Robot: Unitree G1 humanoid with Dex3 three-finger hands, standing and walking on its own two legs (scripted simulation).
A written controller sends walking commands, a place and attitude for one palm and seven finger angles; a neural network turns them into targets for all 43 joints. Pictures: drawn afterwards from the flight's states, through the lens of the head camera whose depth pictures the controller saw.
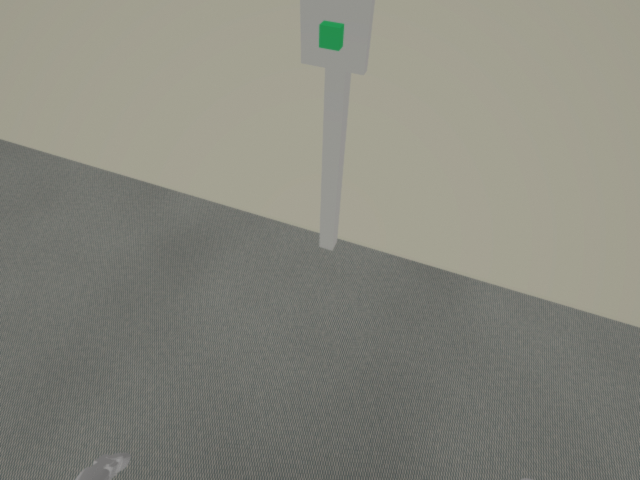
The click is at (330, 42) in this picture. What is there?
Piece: button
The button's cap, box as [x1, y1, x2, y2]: [319, 21, 343, 50]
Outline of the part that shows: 323,21 319,25 319,46 338,50 342,46 343,24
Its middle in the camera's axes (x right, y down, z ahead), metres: +0.03 -0.51 +0.96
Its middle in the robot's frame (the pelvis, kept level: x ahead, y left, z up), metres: +1.08 +0.03 +0.10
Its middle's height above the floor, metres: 0.87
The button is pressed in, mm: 0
